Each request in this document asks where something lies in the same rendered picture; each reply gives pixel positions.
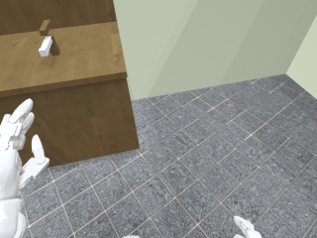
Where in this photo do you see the tap lever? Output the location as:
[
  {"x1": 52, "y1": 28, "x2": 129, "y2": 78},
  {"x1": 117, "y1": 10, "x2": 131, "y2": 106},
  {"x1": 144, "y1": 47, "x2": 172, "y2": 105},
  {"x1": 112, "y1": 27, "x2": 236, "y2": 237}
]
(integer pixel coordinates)
[{"x1": 39, "y1": 36, "x2": 53, "y2": 57}]

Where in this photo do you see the left robot forearm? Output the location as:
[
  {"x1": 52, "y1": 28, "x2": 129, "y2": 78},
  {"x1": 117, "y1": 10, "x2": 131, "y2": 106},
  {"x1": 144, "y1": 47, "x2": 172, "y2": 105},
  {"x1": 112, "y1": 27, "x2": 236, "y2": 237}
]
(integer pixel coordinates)
[{"x1": 0, "y1": 198, "x2": 28, "y2": 238}]

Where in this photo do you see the right robot hand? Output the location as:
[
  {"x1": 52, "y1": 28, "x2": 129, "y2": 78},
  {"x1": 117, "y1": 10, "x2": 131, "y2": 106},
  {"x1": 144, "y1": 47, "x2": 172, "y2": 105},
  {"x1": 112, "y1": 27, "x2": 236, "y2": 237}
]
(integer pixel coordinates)
[{"x1": 234, "y1": 215, "x2": 263, "y2": 238}]

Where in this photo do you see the counter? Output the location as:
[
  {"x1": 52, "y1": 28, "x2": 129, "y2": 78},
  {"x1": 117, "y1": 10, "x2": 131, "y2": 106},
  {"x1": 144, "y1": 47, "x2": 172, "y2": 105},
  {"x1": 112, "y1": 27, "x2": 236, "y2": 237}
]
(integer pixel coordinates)
[{"x1": 0, "y1": 0, "x2": 140, "y2": 168}]

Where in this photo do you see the left robot hand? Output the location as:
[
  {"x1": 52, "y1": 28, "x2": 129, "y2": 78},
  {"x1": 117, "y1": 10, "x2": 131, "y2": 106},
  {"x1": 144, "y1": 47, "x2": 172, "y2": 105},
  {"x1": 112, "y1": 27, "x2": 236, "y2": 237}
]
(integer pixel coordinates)
[{"x1": 0, "y1": 98, "x2": 50, "y2": 201}]

